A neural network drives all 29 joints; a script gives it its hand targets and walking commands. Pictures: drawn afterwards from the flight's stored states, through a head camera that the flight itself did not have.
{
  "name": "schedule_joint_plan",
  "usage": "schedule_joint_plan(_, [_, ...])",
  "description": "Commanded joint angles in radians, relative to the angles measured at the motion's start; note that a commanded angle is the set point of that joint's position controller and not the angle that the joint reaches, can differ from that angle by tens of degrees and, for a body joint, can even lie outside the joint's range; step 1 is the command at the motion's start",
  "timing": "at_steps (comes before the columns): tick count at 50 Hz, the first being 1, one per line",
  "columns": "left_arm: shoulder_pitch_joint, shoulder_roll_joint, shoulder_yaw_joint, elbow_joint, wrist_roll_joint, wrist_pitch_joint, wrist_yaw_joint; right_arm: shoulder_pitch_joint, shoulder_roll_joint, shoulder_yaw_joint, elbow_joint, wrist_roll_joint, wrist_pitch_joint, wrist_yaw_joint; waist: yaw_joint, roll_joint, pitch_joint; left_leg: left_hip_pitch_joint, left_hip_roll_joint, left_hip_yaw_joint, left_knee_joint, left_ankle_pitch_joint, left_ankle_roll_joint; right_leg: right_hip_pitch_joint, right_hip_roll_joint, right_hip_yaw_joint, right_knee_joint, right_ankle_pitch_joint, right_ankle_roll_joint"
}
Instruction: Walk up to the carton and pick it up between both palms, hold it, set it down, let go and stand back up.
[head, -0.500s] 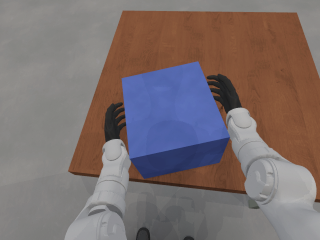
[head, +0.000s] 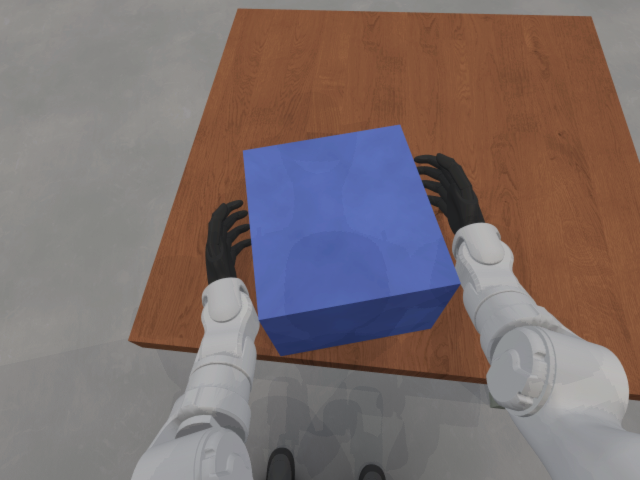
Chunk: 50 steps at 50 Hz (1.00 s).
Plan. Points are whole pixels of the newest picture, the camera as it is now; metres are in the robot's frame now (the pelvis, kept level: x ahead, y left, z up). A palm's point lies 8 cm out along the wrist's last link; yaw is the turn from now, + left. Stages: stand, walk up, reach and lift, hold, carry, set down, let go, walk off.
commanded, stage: set down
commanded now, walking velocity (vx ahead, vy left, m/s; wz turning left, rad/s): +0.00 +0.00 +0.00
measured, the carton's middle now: (339, 242) +0.44 +0.03 -0.04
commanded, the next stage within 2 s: none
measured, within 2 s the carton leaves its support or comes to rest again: neither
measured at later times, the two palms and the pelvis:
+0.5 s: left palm (225, 269) +0.37 +0.18 -0.02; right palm (461, 218) +0.46 -0.12 +0.00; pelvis +0.00 +0.00 +0.00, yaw +0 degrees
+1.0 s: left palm (225, 267) +0.38 +0.18 -0.02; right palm (457, 222) +0.47 -0.12 -0.01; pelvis +0.00 +0.00 +0.00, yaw -2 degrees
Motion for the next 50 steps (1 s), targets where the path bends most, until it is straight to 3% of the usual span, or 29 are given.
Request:
schedule_joint_plan(1, [-0.525,-0.364,-0.247,-0.031,0.075,-0.017,-0.084,-0.411,0.446,0.142,0.026,-0.089,0.006,0.095,0.001,-0.146,-0.611,0.211,-0.057,0.075,0.003,0.127,0.078,0.545,-0.040,0.000,0.024,0.349,0.069])
schedule_joint_plan(5, [-0.514,-0.349,-0.224,-0.016,0.083,-0.025,-0.085,-0.411,0.453,0.140,0.013,-0.107,0.013,0.093,0.007,-0.180,-0.615,0.180,-0.061,0.082,0.001,0.110,0.092,0.565,-0.046,0.014,0.022,0.362,0.079])
schedule_joint_plan(6, [-0.533,-0.352,-0.221,-0.023,0.087,-0.031,-0.087,-0.405,0.458,0.136,0.021,-0.109,0.012,0.092,0.003,-0.158,-0.621,0.170,-0.061,0.079,-0.005,0.105,0.088,0.571,-0.050,0.015,0.028,0.363,0.080])
schedule_joint_plan(8, [-0.529,-0.349,-0.216,-0.017,0.084,-0.033,-0.089,-0.401,0.456,0.129,0.026,-0.118,0.013,0.090,-0.003,-0.177,-0.608,0.165,-0.061,0.081,-0.003,0.094,0.091,0.575,-0.050,0.017,0.029,0.349,0.083])
schedule_joint_plan(12, [-0.510,-0.328,-0.205,-0.001,0.087,-0.024,-0.087,-0.401,0.439,0.132,0.021,-0.103,0.024,0.097,0.011,-0.169,-0.588,0.183,-0.060,0.083,-0.004,0.088,0.095,0.547,-0.046,0.018,0.019,0.294,0.070])
schedule_joint_plan(16, [-0.501,-0.336,-0.194,-0.017,0.105,-0.019,-0.085,-0.384,0.454,0.105,0.000,-0.125,0.029,0.097,0.004,-0.164,-0.568,0.213,-0.063,0.082,-0.002,0.095,0.094,0.522,-0.041,0.013,0.008,0.263,0.070])
schedule_joint_plan(21, [-0.482,-0.343,-0.194,-0.027,0.117,-0.014,-0.091,-0.359,0.454,0.092,-0.014,-0.137,0.032,0.091,-0.007,-0.153,-0.575,0.241,-0.062,0.078,-0.007,0.137,0.092,0.536,-0.044,0.011,0.006,0.319,0.070])
schedule_joint_plan(23, [-0.489,-0.334,-0.193,-0.044,0.117,-0.023,-0.084,-0.359,0.445,0.106,-0.020,-0.126,0.026,0.095,0.008,-0.131,-0.615,0.254,-0.060,0.073,0.002,0.164,0.087,0.514,-0.042,0.010,0.010,0.330,0.065])
schedule_joint_plan(24, [-0.494,-0.321,-0.197,-0.049,0.110,-0.023,-0.080,-0.360,0.422,0.095,-0.011,-0.121,0.029,0.092,-0.007,-0.131,-0.613,0.257,-0.060,0.074,0.001,0.161,0.084,0.509,-0.043,0.013,0.004,0.324,0.065])
schedule_joint_plan(27, [-0.479,-0.319,-0.177,-0.041,0.121,-0.019,-0.081,-0.368,0.427,0.104,-0.035,-0.114,0.036,0.091,0.005,-0.142,-0.587,0.249,-0.061,0.076,0.001,0.158,0.089,0.518,-0.040,0.012,0.008,0.331,0.066])
schedule_joint_plan(30, [-0.456,-0.318,-0.195,-0.041,0.121,-0.024,-0.078,-0.360,0.415,0.116,-0.046,-0.101,0.025,0.087,0.009,-0.113,-0.622,0.268,-0.060,0.073,0.011,0.203,0.084,0.521,-0.040,0.011,0.015,0.382,0.060])
schedule_joint_plan(32, [-0.450,-0.328,-0.187,-0.037,0.124,-0.024,-0.084,-0.355,0.423,0.101,-0.046,-0.109,0.025,0.085,-0.002,-0.121,-0.595,0.277,-0.060,0.072,0.009,0.195,0.084,0.503,-0.038,0.010,0.004,0.347,0.060])
schedule_joint_plan(37, [-0.437,-0.316,-0.159,-0.038,0.141,-0.035,-0.088,-0.340,0.433,0.112,-0.068,-0.119,0.020,0.083,0.010,-0.146,-0.589,0.254,-0.061,0.075,-0.002,0.198,0.091,0.546,-0.040,0.013,0.014,0.378,0.067])
schedule_joint_plan(43, [-0.422,-0.153,-0.137,-0.054,0.097,-0.039,-0.040,-0.351,0.235,0.140,-0.092,-0.014,0.040,0.051,0.031,-0.120,-0.640,0.290,-0.063,0.078,0.023,0.250,0.083,0.498,-0.025,0.029,0.006,0.355,0.055])
schedule_joint_plan(47, [-0.427,0.054,-0.145,-0.049,-0.014,-0.033,0.019,-0.419,-0.014,0.250,-0.159,0.173,0.063,-0.008,0.051,-0.123,-0.747,0.218,-0.067,0.076,0.049,0.260,0.066,0.583,-0.012,0.057,0.043,0.420,0.056])
schedule_joint_plan(49, [-0.479,0.100,-0.209,-0.083,-0.095,-0.033,0.056,-0.472,-0.099,0.325,-0.177,0.283,0.068,-0.024,0.061,-0.084,-0.838,0.240,-0.060,0.068,0.085,0.305,0.037,0.538,0.010,0.048,0.057,0.413,0.044])
schedule_joint_plan(50, [-0.484,0.112,-0.232,-0.076,-0.131,-0.030,0.066,-0.488,-0.129,0.357,-0.184,0.324,0.070,-0.028,0.058,-0.100,-0.870,0.255,-0.056,0.065,0.111,0.325,0.030,0.506,0.021,0.044,0.063,0.414,0.044])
